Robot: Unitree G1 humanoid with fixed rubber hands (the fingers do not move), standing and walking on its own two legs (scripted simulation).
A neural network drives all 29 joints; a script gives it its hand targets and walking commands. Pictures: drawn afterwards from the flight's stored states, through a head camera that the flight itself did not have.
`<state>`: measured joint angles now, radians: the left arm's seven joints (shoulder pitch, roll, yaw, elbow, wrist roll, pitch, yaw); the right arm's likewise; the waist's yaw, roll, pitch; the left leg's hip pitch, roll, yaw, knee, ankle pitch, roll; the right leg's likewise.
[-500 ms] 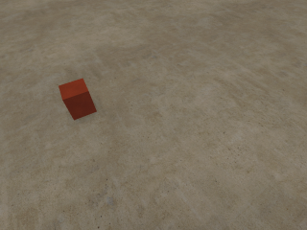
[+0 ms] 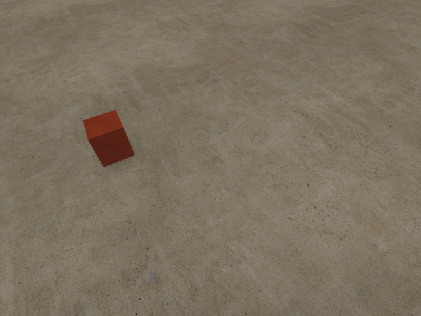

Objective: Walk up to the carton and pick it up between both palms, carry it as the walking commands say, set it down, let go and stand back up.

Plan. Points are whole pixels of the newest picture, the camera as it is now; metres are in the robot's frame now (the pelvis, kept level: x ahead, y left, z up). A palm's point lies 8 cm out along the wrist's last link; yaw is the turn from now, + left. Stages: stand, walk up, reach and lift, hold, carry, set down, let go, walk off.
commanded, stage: stand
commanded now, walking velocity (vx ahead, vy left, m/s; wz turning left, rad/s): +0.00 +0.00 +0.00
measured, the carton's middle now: (109, 138) +1.25 +0.74 -0.65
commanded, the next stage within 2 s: walk up in 0.96 s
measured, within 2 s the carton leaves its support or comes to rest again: neither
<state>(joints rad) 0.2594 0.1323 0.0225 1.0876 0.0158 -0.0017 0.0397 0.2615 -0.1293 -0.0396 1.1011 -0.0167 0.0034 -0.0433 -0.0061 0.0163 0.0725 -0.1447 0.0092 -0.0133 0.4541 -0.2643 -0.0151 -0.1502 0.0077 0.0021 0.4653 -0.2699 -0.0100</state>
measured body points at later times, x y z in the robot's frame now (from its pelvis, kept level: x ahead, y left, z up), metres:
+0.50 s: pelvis -0.01 +0.00 +0.00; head +0.01 -0.01 +0.45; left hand -0.01 +0.21 -0.16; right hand -0.03 -0.21 -0.17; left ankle -0.01 +0.13 -0.74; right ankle -0.01 -0.11 -0.74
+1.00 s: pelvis -0.01 +0.00 +0.00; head +0.00 -0.01 +0.45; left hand -0.02 +0.20 -0.16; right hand -0.04 -0.21 -0.17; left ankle -0.01 +0.13 -0.74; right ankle -0.01 -0.11 -0.74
